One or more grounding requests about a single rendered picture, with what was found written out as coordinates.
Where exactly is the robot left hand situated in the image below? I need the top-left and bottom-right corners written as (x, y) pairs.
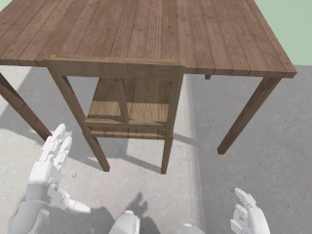
top-left (25, 124), bottom-right (91, 214)

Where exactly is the chair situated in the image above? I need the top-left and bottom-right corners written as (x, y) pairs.
top-left (42, 54), bottom-right (186, 175)

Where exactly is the robot right hand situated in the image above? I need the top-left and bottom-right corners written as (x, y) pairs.
top-left (230, 187), bottom-right (270, 234)

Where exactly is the left robot shin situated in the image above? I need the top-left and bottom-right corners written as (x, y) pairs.
top-left (124, 211), bottom-right (134, 215)

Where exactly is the left robot thigh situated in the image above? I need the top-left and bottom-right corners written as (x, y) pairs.
top-left (109, 214), bottom-right (140, 234)

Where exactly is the robot left forearm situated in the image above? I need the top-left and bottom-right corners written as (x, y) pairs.
top-left (7, 200), bottom-right (52, 234)

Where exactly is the table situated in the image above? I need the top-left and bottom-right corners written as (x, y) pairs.
top-left (0, 0), bottom-right (297, 155)

